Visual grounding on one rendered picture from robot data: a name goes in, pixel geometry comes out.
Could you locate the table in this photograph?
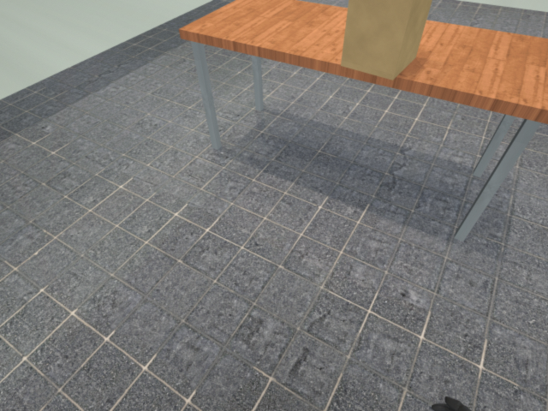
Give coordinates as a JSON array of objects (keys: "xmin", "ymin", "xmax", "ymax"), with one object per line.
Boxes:
[{"xmin": 179, "ymin": 0, "xmax": 548, "ymax": 241}]

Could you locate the carton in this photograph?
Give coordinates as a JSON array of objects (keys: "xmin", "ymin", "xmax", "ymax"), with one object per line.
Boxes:
[{"xmin": 341, "ymin": 0, "xmax": 432, "ymax": 80}]

